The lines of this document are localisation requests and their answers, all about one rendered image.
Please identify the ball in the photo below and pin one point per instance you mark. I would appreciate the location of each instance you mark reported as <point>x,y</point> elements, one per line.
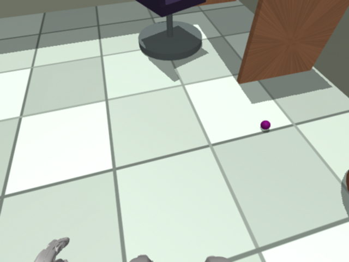
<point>265,124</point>

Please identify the office chair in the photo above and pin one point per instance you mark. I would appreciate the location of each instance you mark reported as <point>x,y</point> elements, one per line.
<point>170,40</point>

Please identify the left robot hand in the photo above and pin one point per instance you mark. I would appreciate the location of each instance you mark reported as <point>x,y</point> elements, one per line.
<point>53,248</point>

